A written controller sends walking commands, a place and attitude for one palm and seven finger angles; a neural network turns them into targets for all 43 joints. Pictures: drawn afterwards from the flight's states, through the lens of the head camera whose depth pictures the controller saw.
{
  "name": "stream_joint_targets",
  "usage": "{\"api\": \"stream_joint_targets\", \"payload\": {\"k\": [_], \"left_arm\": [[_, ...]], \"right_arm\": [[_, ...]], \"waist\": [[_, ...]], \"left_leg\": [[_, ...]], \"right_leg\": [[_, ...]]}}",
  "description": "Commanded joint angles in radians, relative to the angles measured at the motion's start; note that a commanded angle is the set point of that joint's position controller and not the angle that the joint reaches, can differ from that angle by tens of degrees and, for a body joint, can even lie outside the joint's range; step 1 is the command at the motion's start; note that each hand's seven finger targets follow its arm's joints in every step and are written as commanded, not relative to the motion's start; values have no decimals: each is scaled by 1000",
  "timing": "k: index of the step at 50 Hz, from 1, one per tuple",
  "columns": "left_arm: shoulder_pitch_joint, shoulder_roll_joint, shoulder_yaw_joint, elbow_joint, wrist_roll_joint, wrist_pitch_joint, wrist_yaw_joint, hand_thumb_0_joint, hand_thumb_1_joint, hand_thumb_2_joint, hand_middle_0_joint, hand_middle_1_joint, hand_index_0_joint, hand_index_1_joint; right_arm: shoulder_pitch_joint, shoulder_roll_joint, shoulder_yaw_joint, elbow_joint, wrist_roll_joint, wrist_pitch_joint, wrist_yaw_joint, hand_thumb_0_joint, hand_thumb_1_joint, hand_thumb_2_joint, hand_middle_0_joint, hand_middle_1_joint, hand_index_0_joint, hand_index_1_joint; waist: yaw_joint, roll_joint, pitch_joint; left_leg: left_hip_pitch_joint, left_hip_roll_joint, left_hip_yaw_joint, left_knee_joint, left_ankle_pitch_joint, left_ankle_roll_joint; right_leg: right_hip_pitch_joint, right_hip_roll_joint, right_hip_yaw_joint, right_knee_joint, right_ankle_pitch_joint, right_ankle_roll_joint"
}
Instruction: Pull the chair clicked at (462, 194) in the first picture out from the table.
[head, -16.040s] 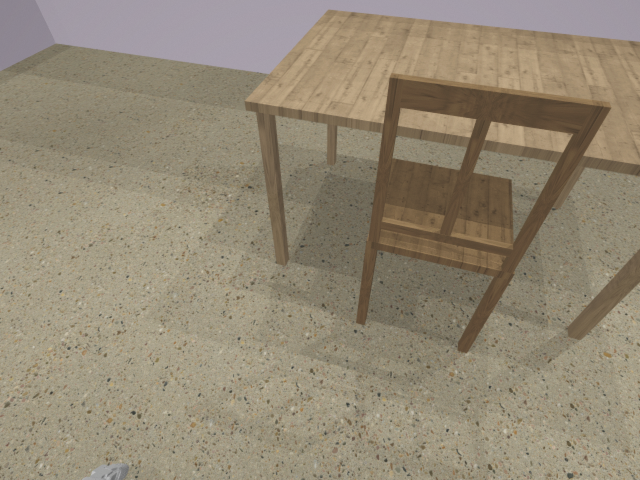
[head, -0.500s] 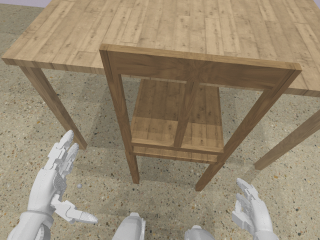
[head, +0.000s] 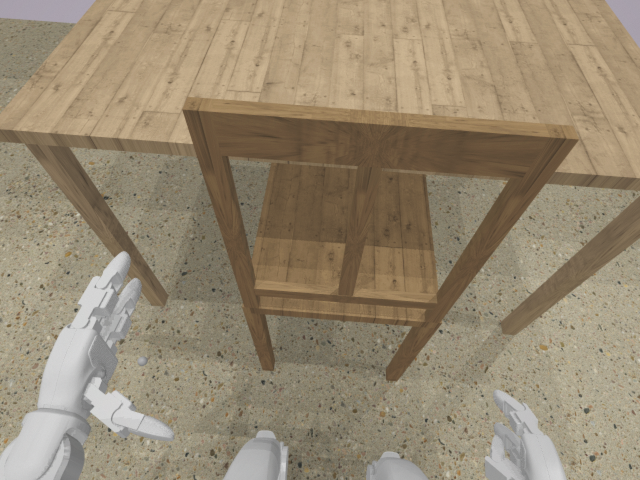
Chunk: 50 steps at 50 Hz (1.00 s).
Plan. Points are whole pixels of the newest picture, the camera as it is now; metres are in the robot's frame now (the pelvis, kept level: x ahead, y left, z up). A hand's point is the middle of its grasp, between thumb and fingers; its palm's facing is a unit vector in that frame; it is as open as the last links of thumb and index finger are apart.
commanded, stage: raise the hand toward the chair's back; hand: left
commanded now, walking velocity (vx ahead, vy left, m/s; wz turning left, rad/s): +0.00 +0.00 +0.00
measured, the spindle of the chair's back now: (355, 241) +0.44 -0.03 +0.00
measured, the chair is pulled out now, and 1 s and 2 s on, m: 0.00 0.00 0.00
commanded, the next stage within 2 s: aim the fingers beside a spindle in 0.26 s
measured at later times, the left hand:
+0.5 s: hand (157, 362) +0.24 +0.19 +0.04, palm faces -0.02 -1.00 -0.07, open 16.9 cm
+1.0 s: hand (185, 351) +0.26 +0.17 +0.02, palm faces -0.05 -1.00 -0.06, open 16.9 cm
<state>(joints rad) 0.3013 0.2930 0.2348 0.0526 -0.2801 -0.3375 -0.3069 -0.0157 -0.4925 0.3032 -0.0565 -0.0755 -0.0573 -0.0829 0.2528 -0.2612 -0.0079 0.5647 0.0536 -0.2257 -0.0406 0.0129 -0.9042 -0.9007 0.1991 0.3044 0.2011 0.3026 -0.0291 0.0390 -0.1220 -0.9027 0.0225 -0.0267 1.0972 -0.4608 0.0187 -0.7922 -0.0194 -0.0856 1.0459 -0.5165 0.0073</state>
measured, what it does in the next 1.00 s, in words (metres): stands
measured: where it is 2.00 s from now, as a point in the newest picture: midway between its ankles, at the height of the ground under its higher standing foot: outside the picture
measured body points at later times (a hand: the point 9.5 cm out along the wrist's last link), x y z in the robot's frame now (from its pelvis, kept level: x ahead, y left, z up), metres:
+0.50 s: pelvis +0.00 -0.02 +0.00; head +0.08 -0.01 +0.44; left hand +0.24 +0.25 +0.04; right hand +0.18 -0.26 -0.08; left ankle +0.04 +0.10 -0.66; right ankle +0.00 -0.13 -0.66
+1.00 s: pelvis -0.01 -0.01 -0.02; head +0.08 -0.01 +0.43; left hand +0.26 +0.22 +0.03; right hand +0.17 -0.26 -0.10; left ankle +0.04 +0.10 -0.66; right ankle +0.00 -0.13 -0.66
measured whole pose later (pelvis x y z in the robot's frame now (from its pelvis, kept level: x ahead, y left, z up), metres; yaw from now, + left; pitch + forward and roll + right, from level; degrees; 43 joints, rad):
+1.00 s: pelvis -0.01 -0.01 -0.02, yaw +0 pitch +17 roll -2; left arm 0.19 0.25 0.18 0.14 -0.26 -0.38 -0.28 -0.02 -0.49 0.30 -0.06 -0.08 -0.06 -0.08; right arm 0.22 -0.26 0.00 0.56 0.05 -0.23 -0.03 0.01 -0.90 -0.90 0.20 0.30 0.20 0.30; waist -0.02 0.05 -0.13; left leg -0.99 0.03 -0.03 1.17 -0.48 0.00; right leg -0.90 -0.02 -0.09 1.15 -0.55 -0.01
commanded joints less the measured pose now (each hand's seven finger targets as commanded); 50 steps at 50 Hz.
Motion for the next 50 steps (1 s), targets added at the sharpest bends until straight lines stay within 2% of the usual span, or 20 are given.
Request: {"api": "stream_joint_targets", "payload": {"k": [1,3,6,14,18,21,23,25,26,30,34,36,38,39,41,42,43,45,46,50], "left_arm": [[-48,151,82,-210,-18,-85,12,0,-500,300,-60,-80,-60,-80],[-47,169,101,-206,-17,-87,18,0,-500,300,-60,-80,-60,-80],[-47,145,79,-198,-21,-89,12,0,-500,300,-60,-80,-60,-80],[-73,143,78,-183,-29,-85,-7,0,-500,300,-60,-80,-60,-80],[-75,158,96,-173,-32,-84,-15,0,-500,300,-60,-80,-60,-80],[-110,127,62,-160,-29,-87,-21,0,-500,300,-60,-80,-60,-80],[-113,155,95,-138,-30,-90,-21,0,-500,300,-60,-80,-60,-80],[-100,136,81,-150,-35,-98,-29,0,-500,300,-60,-80,-60,-80],[-83,138,87,-153,-35,-100,-30,0,-500,300,-60,-80,-60,-80],[-100,131,74,-138,-27,-97,-19,0,-500,300,-60,-80,-60,-80],[-144,136,70,-153,-20,-109,-10,0,-500,300,-60,-80,-60,-80],[-122,107,38,-169,-22,-113,-8,0,-500,300,-60,-80,-60,-80],[-119,129,57,-143,-11,-109,4,0,-500,300,-60,-80,-60,-80],[-140,100,22,-159,-9,-110,5,0,-500,300,-60,-80,-60,-80],[-135,108,39,-129,-9,-108,13,0,-500,300,-60,-80,-60,-80],[-162,100,22,-137,-8,-110,15,0,-500,300,-60,-80,-60,-80],[-159,122,49,-121,-2,-108,22,0,-500,300,-60,-80,-60,-80],[-179,95,19,-126,-1,-111,24,0,-500,300,-60,-80,-60,-80],[-189,114,37,-131,1,-116,28,0,-500,300,-60,-80,-60,-80],[-224,96,10,-117,11,-115,40,0,-500,300,-60,-80,-60,-80]], "right_arm": [[-46,-136,-60,-143,1,-61,-4,0,-900,-900,200,300,200,300],[-49,-137,-60,-142,0,-62,-4,0,-900,-900,200,300,200,300],[-49,-136,-59,-144,3,-62,-4,0,-900,-900,200,300,200,300],[-52,-134,-55,-136,4,-68,-9,0,-900,-900,200,300,200,300],[-54,-132,-56,-134,3,-69,-11,0,-900,-900,200,300,200,300],[-53,-131,-54,-133,3,-70,-9,0,-900,-900,200,300,200,300],[-52,-132,-57,-124,1,-71,-12,0,-900,-900,200,300,200,300],[-51,-130,-59,-130,1,-73,-8,0,-900,-900,200,300,200,300],[-54,-129,-61,-131,2,-73,-7,0,-900,-900,200,300,200,300],[-53,-130,-62,-129,1,-68,-2,0,-900,-900,200,300,200,300],[-51,-132,-62,-127,-1,-69,-3,0,-900,-900,200,300,200,300],[-50,-131,-62,-137,-2,-73,1,0,-900,-900,200,300,200,300],[-49,-134,-63,-131,-2,-68,1,0,-900,-900,200,300,200,300],[-49,-132,-61,-137,-2,-67,3,0,-900,-900,200,300,200,300],[-52,-134,-63,-136,0,-63,2,0,-900,-900,200,300,200,300],[-51,-135,-60,-139,-3,-62,3,0,-900,-900,200,300,200,300],[-49,-135,-63,-134,-3,-58,1,0,-900,-900,200,300,200,300],[-50,-135,-60,-143,-3,-57,3,0,-900,-900,200,300,200,300],[-48,-136,-60,-139,-3,-56,3,0,-900,-900,200,300,200,300],[-45,-138,-56,-143,-5,-50,6,0,-900,-900,200,300,200,300]], "waist": [[7,52,-220],[11,48,-225],[1,28,-223],[-3,11,-220],[5,14,-232],[-10,1,-222],[-2,0,-231],[1,-5,-257],[10,26,-264],[-1,0,-244],[-2,26,-261],[2,31,-286],[4,10,-279],[-4,23,-276],[-2,-6,-264],[-7,8,-267],[-2,-13,-266],[-8,-5,-276],[0,15,-283],[-8,0,-280]], "left_leg": [[269,-11,-49,-169,207,6],[260,-14,-46,-166,204,8],[262,-13,-42,-161,203,11],[238,-19,-31,-142,207,15],[232,-22,-25,-130,221,16],[225,-21,-25,-122,208,15],[218,-21,-25,-110,224,16],[220,-23,-21,-106,245,15],[228,-22,-18,-105,252,14],[205,-21,-22,-96,248,14],[208,-20,-23,-85,245,15],[218,-21,-24,-87,256,14],[203,-18,-27,-83,258,14],[209,-20,-25,-82,251,15],[189,-17,-25,-82,218,13],[182,-20,-23,-77,210,15],[173,-17,-24,-76,211,14],[174,-19,-19,-70,204,15],[177,-17,-25,-74,204,12],[167,-15,-28,-68,191,13]], "right_leg": [[22,33,7,-147,142,-32],[34,33,10,-147,142,-33],[30,32,14,-155,148,-30],[48,31,29,-159,171,-28],[62,29,39,-157,188,-28],[40,27,37,-151,181,-24],[46,29,44,-146,199,-27],[60,25,46,-137,227,-26],[60,24,46,-134,230,-28],[41,26,43,-125,231,-26],[21,25,46,-111,225,-28],[26,24,43,-104,229,-29],[22,26,39,-97,230,-30],[9,23,40,-97,227,-28],[-1,25,41,-100,194,-27],[-4,22,46,-99,190,-26],[0,24,43,-95,187,-28],[-9,22,48,-92,187,-26],[-13,22,44,-86,178,-29],[-29,23,42,-77,167,-29]]}}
